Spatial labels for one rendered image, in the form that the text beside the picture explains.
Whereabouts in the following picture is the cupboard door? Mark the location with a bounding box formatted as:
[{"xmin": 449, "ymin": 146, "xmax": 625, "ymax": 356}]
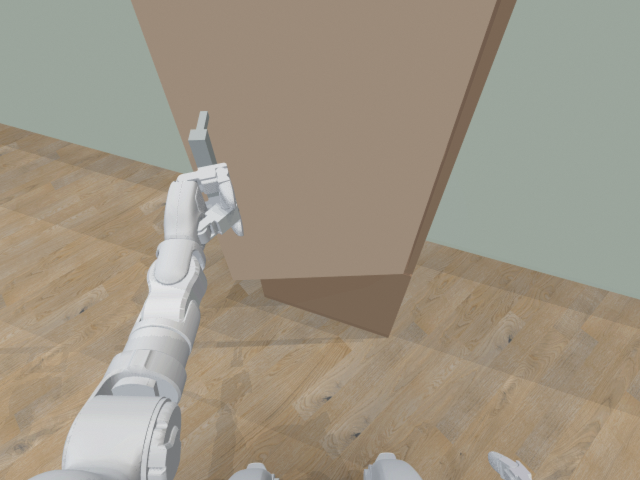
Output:
[{"xmin": 131, "ymin": 0, "xmax": 497, "ymax": 280}]

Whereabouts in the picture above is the handle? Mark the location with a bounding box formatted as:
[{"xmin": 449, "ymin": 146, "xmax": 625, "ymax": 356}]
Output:
[{"xmin": 188, "ymin": 111, "xmax": 219, "ymax": 198}]

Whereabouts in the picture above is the robot left upper arm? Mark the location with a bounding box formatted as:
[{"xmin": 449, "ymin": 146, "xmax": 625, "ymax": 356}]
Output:
[{"xmin": 28, "ymin": 395, "xmax": 181, "ymax": 480}]

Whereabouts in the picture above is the right robot thigh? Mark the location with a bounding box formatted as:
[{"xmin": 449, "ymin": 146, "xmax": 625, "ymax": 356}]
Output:
[{"xmin": 363, "ymin": 459, "xmax": 423, "ymax": 480}]

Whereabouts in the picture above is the right robot shin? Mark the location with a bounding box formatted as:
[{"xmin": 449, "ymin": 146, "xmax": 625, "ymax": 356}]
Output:
[{"xmin": 375, "ymin": 452, "xmax": 396, "ymax": 462}]

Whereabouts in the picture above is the robot left hand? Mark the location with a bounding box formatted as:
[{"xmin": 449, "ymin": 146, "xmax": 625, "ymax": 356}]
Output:
[{"xmin": 164, "ymin": 163, "xmax": 244, "ymax": 250}]

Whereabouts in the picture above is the robot left forearm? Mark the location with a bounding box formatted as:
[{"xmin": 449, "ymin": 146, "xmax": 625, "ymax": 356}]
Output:
[{"xmin": 62, "ymin": 238, "xmax": 207, "ymax": 470}]

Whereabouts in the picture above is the robot right hand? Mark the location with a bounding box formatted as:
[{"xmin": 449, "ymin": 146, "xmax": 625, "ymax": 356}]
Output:
[{"xmin": 488, "ymin": 451, "xmax": 532, "ymax": 480}]

